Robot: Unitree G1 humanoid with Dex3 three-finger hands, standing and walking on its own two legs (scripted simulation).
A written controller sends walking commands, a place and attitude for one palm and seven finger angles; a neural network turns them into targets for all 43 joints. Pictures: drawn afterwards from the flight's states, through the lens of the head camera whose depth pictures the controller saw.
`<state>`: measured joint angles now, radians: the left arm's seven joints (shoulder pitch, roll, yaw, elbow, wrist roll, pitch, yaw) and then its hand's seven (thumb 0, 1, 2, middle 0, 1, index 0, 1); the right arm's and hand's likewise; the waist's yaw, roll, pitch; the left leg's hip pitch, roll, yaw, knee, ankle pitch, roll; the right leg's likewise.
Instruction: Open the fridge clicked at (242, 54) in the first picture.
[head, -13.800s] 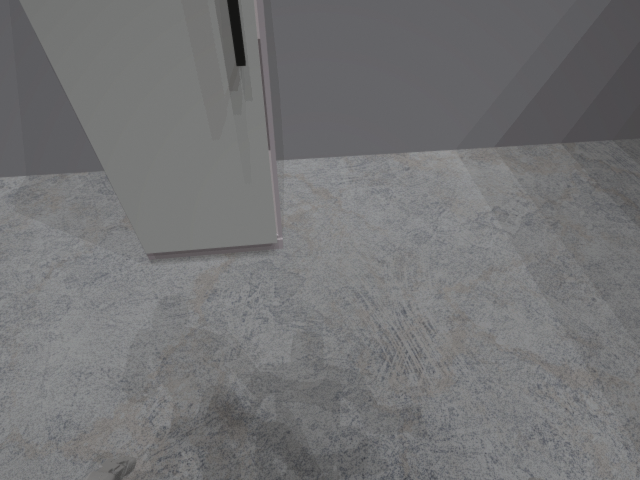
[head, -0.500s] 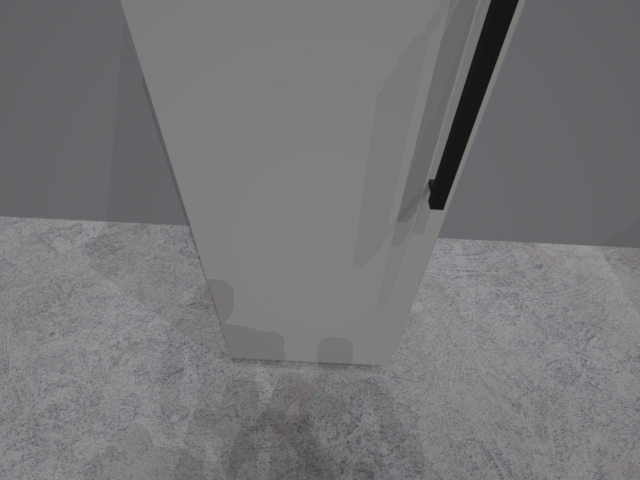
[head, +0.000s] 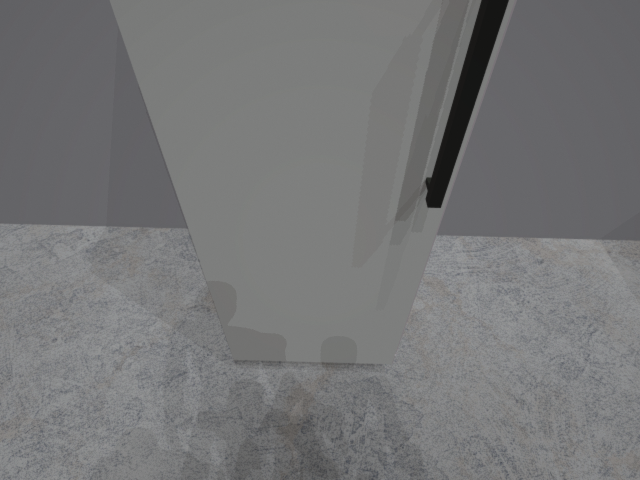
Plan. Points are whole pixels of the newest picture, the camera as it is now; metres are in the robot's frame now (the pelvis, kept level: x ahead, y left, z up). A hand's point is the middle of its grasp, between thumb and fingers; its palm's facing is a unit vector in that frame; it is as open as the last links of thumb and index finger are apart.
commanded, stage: look again from close up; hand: right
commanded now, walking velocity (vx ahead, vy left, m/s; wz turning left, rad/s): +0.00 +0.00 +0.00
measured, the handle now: (464, 79) +0.56 -0.16 +0.25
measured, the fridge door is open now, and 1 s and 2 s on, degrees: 0 0 0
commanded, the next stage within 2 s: shuffle to correct the standing spot in 0.78 s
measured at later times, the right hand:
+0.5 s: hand out of the picture +0.02 -0.19 -0.18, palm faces +0.03 +0.98 -0.21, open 7.4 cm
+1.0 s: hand out of the picture +0.02 -0.18 -0.18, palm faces +0.03 +0.98 -0.20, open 7.4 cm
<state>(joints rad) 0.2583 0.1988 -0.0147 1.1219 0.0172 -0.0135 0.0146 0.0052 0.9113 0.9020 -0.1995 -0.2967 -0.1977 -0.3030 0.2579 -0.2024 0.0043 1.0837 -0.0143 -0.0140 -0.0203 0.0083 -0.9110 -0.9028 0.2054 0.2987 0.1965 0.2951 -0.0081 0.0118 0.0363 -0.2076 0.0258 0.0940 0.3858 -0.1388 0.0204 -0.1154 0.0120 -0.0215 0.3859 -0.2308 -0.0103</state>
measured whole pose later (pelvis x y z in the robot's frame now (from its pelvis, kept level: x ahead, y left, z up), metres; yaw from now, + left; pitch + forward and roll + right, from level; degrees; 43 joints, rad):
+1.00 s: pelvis +0.01 +0.00 +0.00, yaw +0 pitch -2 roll +0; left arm 0.28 0.16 -0.01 1.13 0.02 -0.01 0.02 0.00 0.91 0.90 -0.20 -0.30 -0.20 -0.30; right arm 0.28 -0.18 0.00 1.09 -0.02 -0.01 -0.03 0.01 -0.91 -0.90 0.20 0.30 0.19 0.29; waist -0.02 0.02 0.03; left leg -0.22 0.03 0.09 0.42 -0.17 0.01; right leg -0.12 0.02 -0.02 0.41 -0.26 -0.02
